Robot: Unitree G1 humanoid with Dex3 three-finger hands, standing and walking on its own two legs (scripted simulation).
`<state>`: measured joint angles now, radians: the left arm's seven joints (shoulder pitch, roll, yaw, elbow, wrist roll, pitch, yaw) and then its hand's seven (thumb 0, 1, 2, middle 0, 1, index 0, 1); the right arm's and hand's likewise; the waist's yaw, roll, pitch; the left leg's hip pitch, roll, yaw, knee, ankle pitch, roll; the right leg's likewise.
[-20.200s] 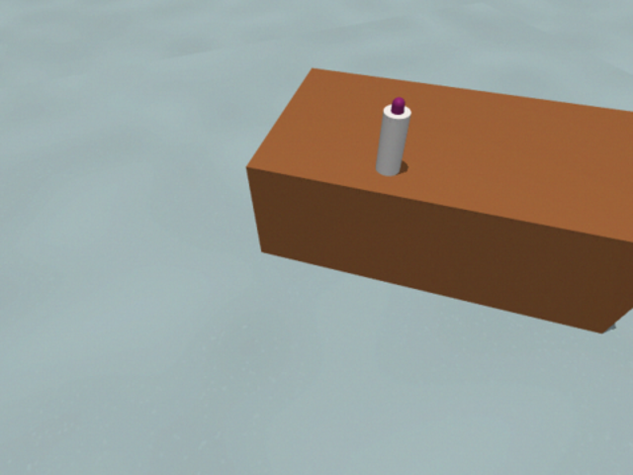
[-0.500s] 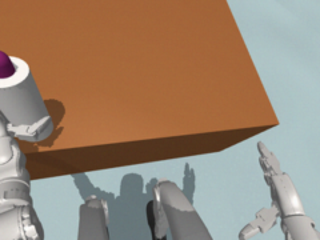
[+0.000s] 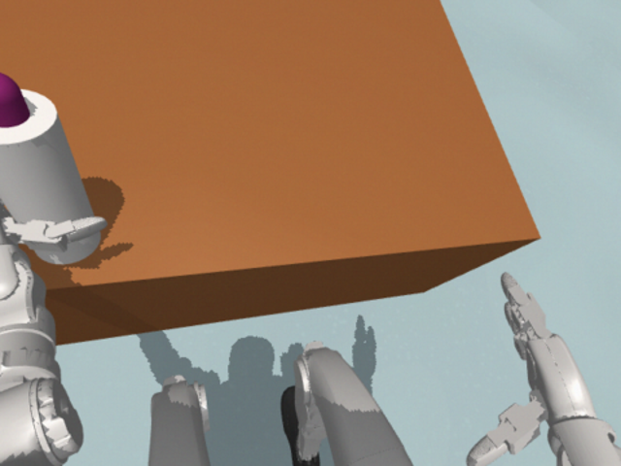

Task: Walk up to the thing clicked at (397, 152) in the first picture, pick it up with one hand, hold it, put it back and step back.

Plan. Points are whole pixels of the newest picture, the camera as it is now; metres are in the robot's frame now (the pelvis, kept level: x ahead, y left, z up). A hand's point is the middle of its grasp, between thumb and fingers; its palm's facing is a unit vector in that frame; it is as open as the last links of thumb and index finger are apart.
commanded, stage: open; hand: left
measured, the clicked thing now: (37, 176) +0.49 +0.23 -0.01
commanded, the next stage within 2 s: withdraw in 0.10 s
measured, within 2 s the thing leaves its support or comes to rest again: rests again in 0.56 s
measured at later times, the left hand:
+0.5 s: hand out of the picture +0.49 +0.27 +0.01, palm faces +0.32 -0.95 -0.02, open 17.6 cm
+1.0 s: hand out of the picture +0.46 +0.36 +0.13, palm faces +0.43 -0.82 -0.39, open 16.9 cm
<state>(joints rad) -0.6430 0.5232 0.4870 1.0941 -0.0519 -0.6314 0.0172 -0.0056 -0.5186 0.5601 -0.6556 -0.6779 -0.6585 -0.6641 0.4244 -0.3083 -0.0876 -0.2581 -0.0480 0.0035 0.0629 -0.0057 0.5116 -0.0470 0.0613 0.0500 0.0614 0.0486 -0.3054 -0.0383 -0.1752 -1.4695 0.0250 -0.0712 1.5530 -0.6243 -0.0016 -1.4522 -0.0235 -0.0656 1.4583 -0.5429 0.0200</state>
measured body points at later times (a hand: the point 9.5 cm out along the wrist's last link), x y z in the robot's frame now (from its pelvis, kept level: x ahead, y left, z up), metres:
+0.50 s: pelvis +0.01 +0.00 +0.02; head +0.18 +0.07 +0.43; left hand +0.47 +0.32 +0.01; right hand +0.17 -0.27 +0.08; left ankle +0.04 +0.11 -0.56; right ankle +0.06 -0.14 -0.56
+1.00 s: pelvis +0.03 +0.01 +0.10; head +0.13 +0.03 +0.54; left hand +0.43 +0.40 +0.16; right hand +0.18 -0.23 +0.06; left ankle +0.04 +0.11 -0.56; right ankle +0.06 -0.14 -0.56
